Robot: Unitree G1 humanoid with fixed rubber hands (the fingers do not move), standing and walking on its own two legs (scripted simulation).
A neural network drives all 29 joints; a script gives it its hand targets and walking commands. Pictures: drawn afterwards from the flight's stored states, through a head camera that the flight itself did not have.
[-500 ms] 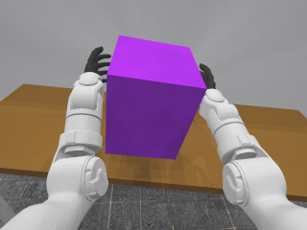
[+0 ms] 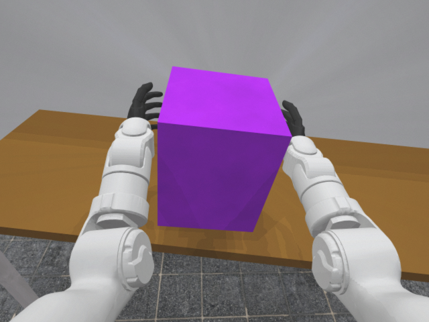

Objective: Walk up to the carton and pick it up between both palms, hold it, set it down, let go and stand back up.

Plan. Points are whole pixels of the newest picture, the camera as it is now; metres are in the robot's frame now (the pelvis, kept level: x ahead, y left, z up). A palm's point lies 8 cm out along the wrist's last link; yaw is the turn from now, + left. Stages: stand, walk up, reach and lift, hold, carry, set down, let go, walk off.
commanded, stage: set down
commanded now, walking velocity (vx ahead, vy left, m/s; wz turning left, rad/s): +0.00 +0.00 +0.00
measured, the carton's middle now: (213, 150) +0.43 +0.02 +0.15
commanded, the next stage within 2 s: none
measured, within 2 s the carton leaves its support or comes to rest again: rests again in 1.38 s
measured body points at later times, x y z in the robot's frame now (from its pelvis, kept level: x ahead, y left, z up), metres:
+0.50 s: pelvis +0.00 +0.00 +0.00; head -0.03 +0.02 +0.45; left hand +0.42 +0.17 +0.18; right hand +0.43 -0.13 +0.16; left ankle +0.02 +0.12 -0.75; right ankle -0.01 -0.10 -0.75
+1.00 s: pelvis +0.01 +0.00 +0.00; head +0.00 +0.02 +0.45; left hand +0.43 +0.17 +0.15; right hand +0.44 -0.13 +0.13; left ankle +0.02 +0.12 -0.75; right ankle -0.01 -0.10 -0.75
